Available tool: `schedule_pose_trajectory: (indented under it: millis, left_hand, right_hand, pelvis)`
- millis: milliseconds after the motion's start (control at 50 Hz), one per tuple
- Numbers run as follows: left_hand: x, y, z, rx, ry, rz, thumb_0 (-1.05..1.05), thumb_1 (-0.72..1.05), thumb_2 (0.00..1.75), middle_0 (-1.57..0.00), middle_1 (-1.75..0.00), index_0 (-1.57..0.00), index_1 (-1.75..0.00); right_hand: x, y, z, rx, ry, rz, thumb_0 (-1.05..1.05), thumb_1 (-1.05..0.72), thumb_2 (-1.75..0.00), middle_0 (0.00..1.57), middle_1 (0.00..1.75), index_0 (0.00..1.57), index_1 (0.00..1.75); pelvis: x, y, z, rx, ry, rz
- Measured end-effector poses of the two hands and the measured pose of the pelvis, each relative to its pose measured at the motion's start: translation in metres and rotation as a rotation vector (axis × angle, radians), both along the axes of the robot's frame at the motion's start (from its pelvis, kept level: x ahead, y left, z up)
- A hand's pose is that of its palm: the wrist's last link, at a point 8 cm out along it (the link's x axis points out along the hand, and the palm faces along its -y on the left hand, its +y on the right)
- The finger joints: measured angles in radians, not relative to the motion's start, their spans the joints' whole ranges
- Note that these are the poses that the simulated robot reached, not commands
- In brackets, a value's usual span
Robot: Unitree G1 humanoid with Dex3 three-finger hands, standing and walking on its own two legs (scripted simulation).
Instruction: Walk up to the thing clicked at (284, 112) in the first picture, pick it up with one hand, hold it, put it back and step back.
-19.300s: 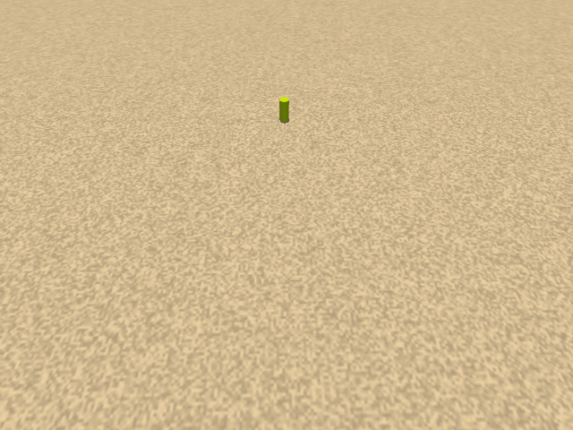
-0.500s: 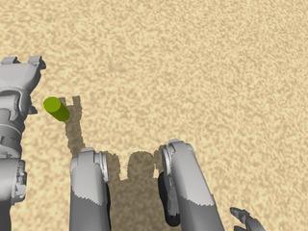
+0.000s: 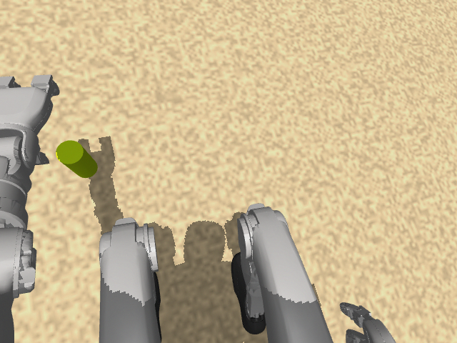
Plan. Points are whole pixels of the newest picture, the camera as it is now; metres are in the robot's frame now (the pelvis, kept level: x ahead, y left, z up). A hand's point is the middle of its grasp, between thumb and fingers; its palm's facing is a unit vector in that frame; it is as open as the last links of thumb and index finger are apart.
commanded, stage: withdraw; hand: left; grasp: from above
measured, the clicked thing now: (78, 160) +0.49 +0.29 -0.34
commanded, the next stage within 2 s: none
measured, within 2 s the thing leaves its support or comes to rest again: neither
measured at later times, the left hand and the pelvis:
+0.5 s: hand (41, 142) +0.46 +0.29 -0.13, palm faces -0.40 -0.03 -0.92, open 13.4 cm; pelvis +0.00 +0.00 +0.01, yaw +0 degrees
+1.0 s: hand (43, 150) +0.45 +0.29 -0.13, palm faces -0.48 -0.04 -0.87, open 13.4 cm; pelvis +0.00 +0.00 +0.01, yaw +0 degrees
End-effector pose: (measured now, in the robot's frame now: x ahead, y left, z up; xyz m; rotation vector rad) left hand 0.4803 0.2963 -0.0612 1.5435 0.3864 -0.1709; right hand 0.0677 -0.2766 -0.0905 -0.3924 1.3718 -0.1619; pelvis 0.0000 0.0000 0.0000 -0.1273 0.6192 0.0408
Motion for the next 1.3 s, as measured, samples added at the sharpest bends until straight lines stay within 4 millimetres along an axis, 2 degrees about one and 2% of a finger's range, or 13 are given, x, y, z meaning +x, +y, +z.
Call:
schedule_pose_trajectory:
  millis: [120,220,300,380,440,560,660,800,900,1040,1160,1240,1300]
  left_hand:
    - [0.000,0.009,0.023,0.022,0.051,0.068,0.00,-0.38,0.88,-0.20,-0.86,-0.20,-0.86]
    - [-0.015,-0.006,0.032,-0.023,0.136,0.027,0.00,-0.37,0.86,-0.20,-0.85,-0.21,-0.85]
    - [-0.026,-0.019,0.024,-0.056,0.172,-0.024,0.00,-0.36,0.85,-0.20,-0.85,-0.21,-0.84]
    - [-0.030,-0.023,0.005,-0.056,0.173,-0.070,0.00,-0.35,0.84,-0.21,-0.85,-0.22,-0.84]
    - [-0.025,-0.018,-0.006,-0.042,0.124,-0.073,0.00,-0.35,0.85,-0.21,-0.85,-0.22,-0.84]
    - [-0.006,0.002,-0.003,0.009,0.007,0.003,0.00,-0.38,0.87,-0.20,-0.87,-0.21,-0.86]
    - [-0.001,0.007,0.015,0.019,0.027,0.059,0.00,-0.40,0.89,-0.18,-0.88,-0.19,-0.88]
    - [-0.016,-0.014,0.022,-0.029,0.135,0.009,0.00,-0.38,0.88,-0.18,-0.88,-0.19,-0.87]
    - [-0.026,-0.020,0.009,-0.048,0.174,-0.026,0.00,-0.37,0.86,-0.19,-0.86,-0.21,-0.85]
    - [-0.016,-0.005,-0.015,-0.023,0.108,-0.043,0.00,-0.38,0.87,-0.19,-0.88,-0.20,-0.87]
    - [0.000,0.007,0.000,0.011,0.008,0.009,0.00,-0.42,0.90,-0.17,-0.90,-0.18,-0.89]
    - [0.001,0.004,0.016,0.014,0.036,0.035,0.00,-0.43,0.91,-0.15,-0.91,-0.16,-0.90]
    - [-0.006,-0.005,0.023,-0.002,0.087,0.028,0.00,-0.42,0.91,-0.15,-0.91,-0.16,-0.90]
  right_hand:
    - [-0.007,0.010,0.003,0.038,0.014,-0.052,0.00,-0.92,-0.90,0.20,0.30,0.20,0.30]
    - [-0.007,0.019,0.016,0.073,0.025,-0.068,0.00,-0.92,-0.90,0.21,0.30,0.20,0.30]
    - [-0.001,0.019,0.024,0.070,0.014,-0.046,0.00,-0.91,-0.90,0.21,0.30,0.20,0.30]
    - [0.007,0.012,0.024,0.042,-0.011,-0.002,0.00,-0.91,-0.90,0.21,0.30,0.20,0.30]
    - [0.010,0.005,0.017,0.015,-0.021,0.028,0.00,-0.91,-0.90,0.21,0.30,0.20,0.30]
    - [0.008,0.000,0.001,-0.010,-0.024,0.021,0.00,-0.92,-0.90,0.21,0.30,0.20,0.30]
    - [-0.002,0.008,-0.001,0.017,-0.003,-0.023,0.00,-0.92,-0.90,0.20,0.30,0.20,0.30]
    - [-0.011,0.021,0.014,0.065,0.022,-0.068,0.00,-0.91,-0.90,0.21,0.30,0.20,0.30]
    - [-0.009,0.019,0.018,0.061,0.018,-0.040,0.00,-0.91,-0.90,0.21,0.30,0.20,0.30]
    - [-0.003,0.005,0.004,0.012,0.010,0.017,0.00,-0.91,-0.90,0.21,0.30,0.20,0.30]
    - [-0.003,0.003,-0.006,0.005,0.012,-0.001,0.00,-0.92,-0.90,0.21,0.30,0.20,0.30]
    - [-0.004,0.010,-0.001,0.027,0.010,-0.032,0.00,-0.92,-0.90,0.20,0.30,0.20,0.30]
    - [-0.004,0.015,0.007,0.051,0.008,-0.053,0.00,-0.92,-0.90,0.21,0.30,0.20,0.30]
  pelvis:
    - [0.002,0.002,0.012,0.001,0.010,-0.001]
    - [0.006,0.003,0.031,0.006,0.008,0.000]
    - [0.007,0.002,0.038,0.009,0.003,0.001]
    - [0.005,0.001,0.031,0.006,0.002,0.000]
    - [0.003,0.001,0.019,0.004,0.001,0.000]
    - [-0.002,0.001,0.000,-0.001,-0.001,0.002]
    - [-0.001,0.002,0.005,-0.002,0.005,0.002]
    - [0.003,0.005,0.026,0.002,0.005,0.002]
    - [0.003,0.003,0.028,0.006,0.003,-0.001]
    - [0.000,0.001,0.004,0.002,0.000,0.000]
    - [-0.001,0.002,-0.004,-0.003,0.001,0.004]
    - [0.000,0.003,0.005,-0.003,0.008,0.005]
    - [0.002,0.004,0.018,0.000,0.010,0.004]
